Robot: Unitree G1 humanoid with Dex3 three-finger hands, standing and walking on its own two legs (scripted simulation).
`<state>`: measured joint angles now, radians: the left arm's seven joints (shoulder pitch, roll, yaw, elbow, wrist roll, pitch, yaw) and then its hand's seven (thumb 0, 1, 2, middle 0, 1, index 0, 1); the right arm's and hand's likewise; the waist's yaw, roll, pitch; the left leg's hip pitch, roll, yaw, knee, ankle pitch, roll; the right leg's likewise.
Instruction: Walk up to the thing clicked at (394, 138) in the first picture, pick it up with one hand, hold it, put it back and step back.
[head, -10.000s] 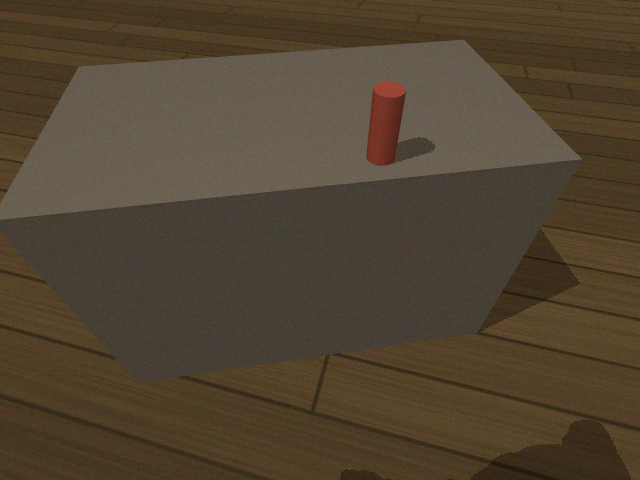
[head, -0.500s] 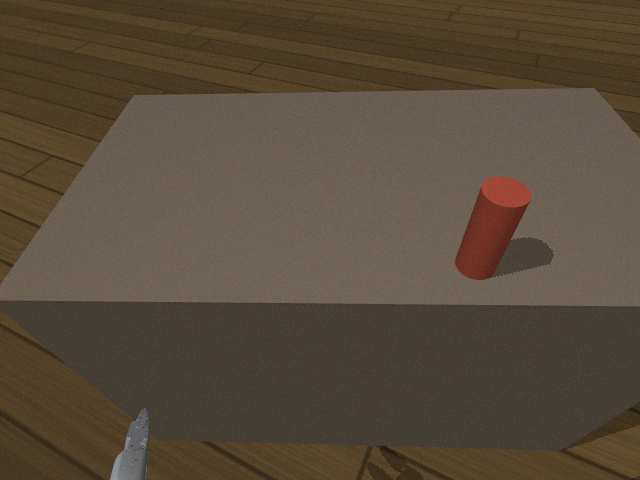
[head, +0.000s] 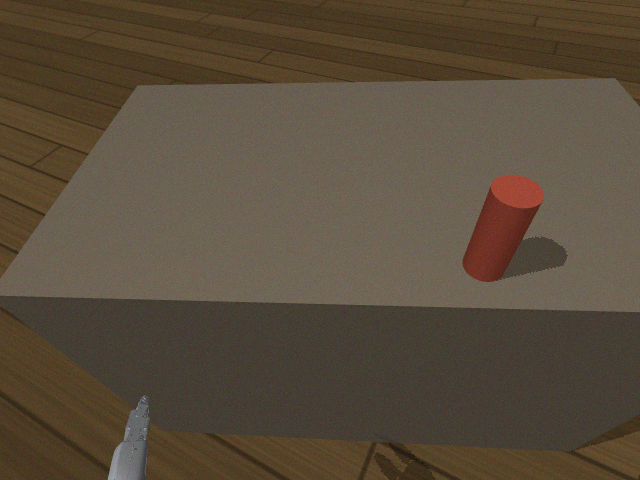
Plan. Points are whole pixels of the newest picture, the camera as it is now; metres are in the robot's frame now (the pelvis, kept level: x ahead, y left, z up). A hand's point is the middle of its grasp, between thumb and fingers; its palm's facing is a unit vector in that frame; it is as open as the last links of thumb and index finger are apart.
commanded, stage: go down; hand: right
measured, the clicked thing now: (498, 232) +0.44 -0.20 +0.06
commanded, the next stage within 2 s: approach in 1.06 s
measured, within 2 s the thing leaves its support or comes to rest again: neither
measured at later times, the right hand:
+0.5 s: hand out of the picture +0.36 -0.40 +0.18, palm faces +0.18 +0.98 +0.00, open 17.5 cm
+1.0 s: hand out of the picture +0.35 -0.40 +0.17, palm faces +0.18 +0.98 -0.01, open 17.6 cm
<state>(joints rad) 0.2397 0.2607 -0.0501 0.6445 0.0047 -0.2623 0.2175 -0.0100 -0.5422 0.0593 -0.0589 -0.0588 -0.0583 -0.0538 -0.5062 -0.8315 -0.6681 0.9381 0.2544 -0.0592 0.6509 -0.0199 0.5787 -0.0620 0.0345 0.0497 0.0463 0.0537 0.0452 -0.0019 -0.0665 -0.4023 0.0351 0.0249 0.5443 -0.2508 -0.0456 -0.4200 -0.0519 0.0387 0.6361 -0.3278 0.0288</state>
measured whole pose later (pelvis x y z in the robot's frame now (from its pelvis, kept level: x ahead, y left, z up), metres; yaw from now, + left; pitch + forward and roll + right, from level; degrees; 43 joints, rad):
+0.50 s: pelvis +0.00 +0.00 +0.00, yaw +0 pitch +8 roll +2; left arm 0.25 0.26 -0.06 0.62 0.01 -0.27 0.21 -0.01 -0.54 0.06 -0.06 -0.06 -0.06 -0.05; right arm -0.59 -0.90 -0.67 1.03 0.22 -0.05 0.66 -0.02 0.54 -0.06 0.04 0.05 0.05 0.05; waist 0.07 0.00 -0.08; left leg -0.45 0.03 0.03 0.58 -0.26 -0.05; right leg -0.47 -0.05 0.04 0.68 -0.35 0.02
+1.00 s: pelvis +0.00 -0.01 -0.01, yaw +0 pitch +8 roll +3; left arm 0.26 0.26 -0.08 0.60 0.00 -0.26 0.21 -0.01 -0.53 0.05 -0.05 -0.06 -0.06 -0.05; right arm -0.57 -0.90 -0.66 1.00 0.22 -0.04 0.66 -0.02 0.57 -0.06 0.04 0.05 0.05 0.05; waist 0.06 0.00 -0.08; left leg -0.45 0.03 0.03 0.59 -0.26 -0.05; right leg -0.48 -0.05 0.04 0.70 -0.35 0.02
